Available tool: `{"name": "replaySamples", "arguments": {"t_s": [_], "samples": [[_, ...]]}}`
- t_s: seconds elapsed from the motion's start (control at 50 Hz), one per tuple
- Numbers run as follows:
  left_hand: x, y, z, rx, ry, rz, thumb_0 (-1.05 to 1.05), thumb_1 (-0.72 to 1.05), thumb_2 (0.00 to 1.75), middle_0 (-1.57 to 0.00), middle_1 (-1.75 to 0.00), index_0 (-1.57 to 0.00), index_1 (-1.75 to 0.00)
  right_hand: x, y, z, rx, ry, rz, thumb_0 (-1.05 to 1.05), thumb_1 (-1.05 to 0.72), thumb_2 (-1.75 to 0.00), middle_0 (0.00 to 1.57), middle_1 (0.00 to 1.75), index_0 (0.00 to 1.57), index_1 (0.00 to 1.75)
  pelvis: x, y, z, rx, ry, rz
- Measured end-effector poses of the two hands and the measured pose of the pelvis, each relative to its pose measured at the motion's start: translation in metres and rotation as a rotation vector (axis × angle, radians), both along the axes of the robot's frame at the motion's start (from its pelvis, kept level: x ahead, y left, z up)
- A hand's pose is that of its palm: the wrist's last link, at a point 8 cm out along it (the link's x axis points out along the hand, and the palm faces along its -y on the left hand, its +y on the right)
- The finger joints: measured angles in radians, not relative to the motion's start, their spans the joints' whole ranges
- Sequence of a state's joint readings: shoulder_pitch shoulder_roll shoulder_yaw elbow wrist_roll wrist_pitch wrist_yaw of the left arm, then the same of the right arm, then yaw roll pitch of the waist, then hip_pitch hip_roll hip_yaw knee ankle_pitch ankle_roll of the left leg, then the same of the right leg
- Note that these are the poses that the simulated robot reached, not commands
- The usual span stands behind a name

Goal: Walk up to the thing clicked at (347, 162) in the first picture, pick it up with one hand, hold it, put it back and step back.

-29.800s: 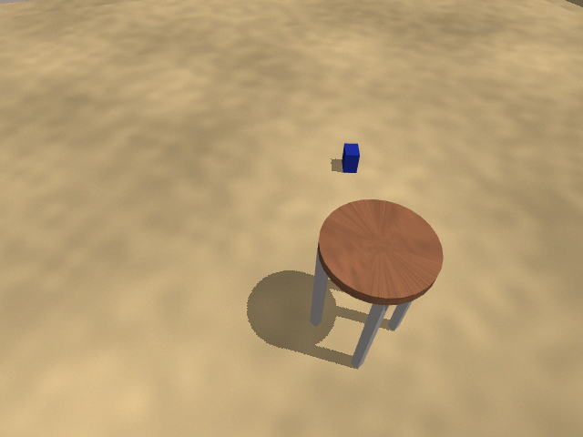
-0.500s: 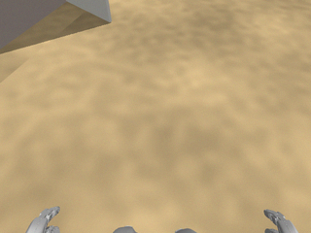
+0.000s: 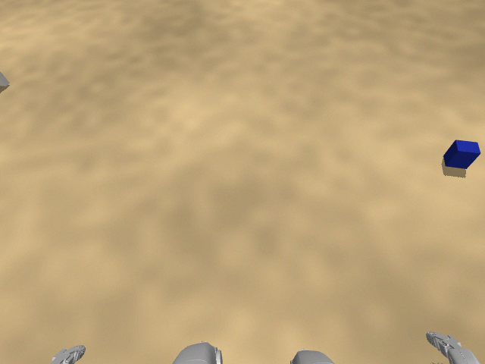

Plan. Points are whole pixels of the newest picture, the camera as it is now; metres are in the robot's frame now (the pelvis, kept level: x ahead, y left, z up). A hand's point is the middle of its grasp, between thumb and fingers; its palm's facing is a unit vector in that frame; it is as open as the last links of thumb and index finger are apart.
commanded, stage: walk up
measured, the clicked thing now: (461, 154) +1.01 -1.00 -0.69
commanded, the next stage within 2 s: none
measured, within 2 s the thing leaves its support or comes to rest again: neither
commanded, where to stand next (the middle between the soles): +0.07 +0.00 m, yaw -55 degrees
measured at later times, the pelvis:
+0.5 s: pelvis +0.02 +0.05 +0.02, yaw -25 degrees
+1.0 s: pelvis +0.02 +0.04 -0.02, yaw -42 degrees
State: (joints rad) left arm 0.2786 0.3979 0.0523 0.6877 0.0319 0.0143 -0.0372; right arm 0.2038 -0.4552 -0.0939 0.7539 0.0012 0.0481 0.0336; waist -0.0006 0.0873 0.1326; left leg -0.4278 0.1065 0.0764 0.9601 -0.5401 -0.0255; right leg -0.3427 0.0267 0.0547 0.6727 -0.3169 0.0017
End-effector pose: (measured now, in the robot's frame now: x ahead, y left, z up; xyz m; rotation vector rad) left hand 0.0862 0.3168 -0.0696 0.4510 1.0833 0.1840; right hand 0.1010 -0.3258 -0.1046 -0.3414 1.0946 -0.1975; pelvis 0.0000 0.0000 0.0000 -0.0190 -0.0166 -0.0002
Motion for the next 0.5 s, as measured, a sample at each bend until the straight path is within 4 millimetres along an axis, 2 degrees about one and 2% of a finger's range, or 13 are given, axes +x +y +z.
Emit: {"name": "replaySamples", "arguments": {"t_s": [0.12, 0.24, 0.38, 0.5], "samples": [[0.042, 0.001, -0.003, 0.000, -0.022, -0.105, 0.01, 0.90, 0.90, -0.21, -0.30, -0.21, -0.30, -0.023, 0.016, 0.001, 0.008, -0.012, -0.076, 0.01, -0.90, -0.90, 0.20, 0.30, 0.20, 0.30, 0.010, 0.013, -0.001, -0.001, 0.003, -0.110], [0.097, 0.010, -0.023, -0.025, -0.050, -0.215, 0.01, 0.90, 0.90, -0.20, -0.30, -0.21, -0.30, -0.053, 0.036, 0.010, -0.045, -0.047, -0.180, 0.01, -0.90, -0.90, 0.20, 0.30, 0.20, 0.30, 0.015, 0.039, -0.009, 0.009, -0.014, -0.219], [0.146, -0.004, -0.018, -0.080, -0.016, -0.364, 0.01, 0.90, 0.90, -0.20, -0.30, -0.20, -0.30, -0.111, 0.052, 0.046, -0.086, -0.036, -0.345, 0.01, -0.90, -0.90, 0.20, 0.30, 0.20, 0.30, 0.018, 0.051, 0.013, -0.021, -0.009, -0.348], [0.169, -0.029, -0.015, -0.092, 0.030, -0.465, 0.01, 0.90, 0.90, -0.20, -0.30, -0.20, -0.30, -0.168, 0.056, 0.056, -0.105, 0.027, -0.452, 0.01, -0.90, -0.90, 0.20, 0.30, 0.20, 0.30, 0.021, 0.051, 0.019, -0.021, 0.010, -0.437]]}}
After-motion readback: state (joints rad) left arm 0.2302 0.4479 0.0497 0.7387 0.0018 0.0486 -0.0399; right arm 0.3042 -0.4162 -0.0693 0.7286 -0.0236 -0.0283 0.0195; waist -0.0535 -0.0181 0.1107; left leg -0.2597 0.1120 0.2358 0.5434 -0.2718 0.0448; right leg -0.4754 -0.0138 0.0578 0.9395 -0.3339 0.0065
